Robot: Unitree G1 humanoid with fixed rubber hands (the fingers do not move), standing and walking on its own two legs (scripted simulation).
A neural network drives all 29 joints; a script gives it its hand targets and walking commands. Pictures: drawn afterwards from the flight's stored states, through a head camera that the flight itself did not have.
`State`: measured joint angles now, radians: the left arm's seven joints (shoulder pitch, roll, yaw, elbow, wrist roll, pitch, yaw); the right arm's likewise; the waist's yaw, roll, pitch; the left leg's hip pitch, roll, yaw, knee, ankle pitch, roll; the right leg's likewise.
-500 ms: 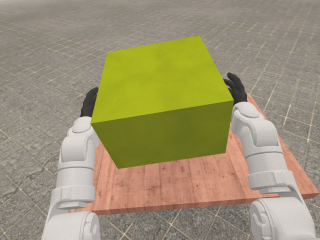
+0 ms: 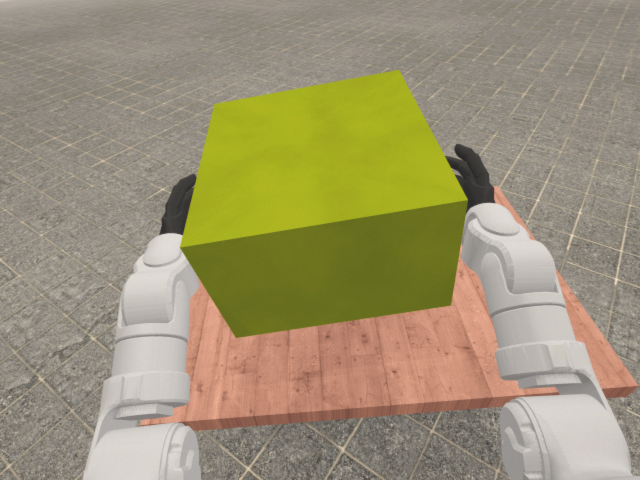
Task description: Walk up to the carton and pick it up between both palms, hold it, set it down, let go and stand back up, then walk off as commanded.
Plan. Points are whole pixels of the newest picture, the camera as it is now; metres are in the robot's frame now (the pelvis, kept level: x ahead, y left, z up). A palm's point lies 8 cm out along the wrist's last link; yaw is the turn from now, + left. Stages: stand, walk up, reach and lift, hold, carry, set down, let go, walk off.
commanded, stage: hold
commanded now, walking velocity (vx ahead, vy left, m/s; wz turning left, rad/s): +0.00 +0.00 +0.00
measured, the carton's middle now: (322, 196) +0.43 +0.00 +0.18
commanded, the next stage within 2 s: set down in 1.28 s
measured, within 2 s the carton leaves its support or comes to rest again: neither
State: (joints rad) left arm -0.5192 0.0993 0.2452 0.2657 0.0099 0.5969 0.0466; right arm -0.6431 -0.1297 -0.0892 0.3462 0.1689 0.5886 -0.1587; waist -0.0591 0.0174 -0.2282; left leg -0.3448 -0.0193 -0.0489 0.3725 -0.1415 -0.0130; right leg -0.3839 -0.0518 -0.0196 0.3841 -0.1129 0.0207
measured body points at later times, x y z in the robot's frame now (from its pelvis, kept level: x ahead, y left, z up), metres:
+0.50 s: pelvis +0.00 +0.00 +0.00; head -0.03 -0.01 +0.45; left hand +0.39 +0.17 +0.16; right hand +0.38 -0.19 +0.18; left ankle +0.02 +0.13 -0.74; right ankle +0.04 -0.14 -0.74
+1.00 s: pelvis +0.00 +0.00 +0.00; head -0.03 -0.01 +0.45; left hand +0.38 +0.17 +0.16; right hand +0.38 -0.19 +0.18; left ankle +0.02 +0.13 -0.74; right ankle +0.04 -0.14 -0.74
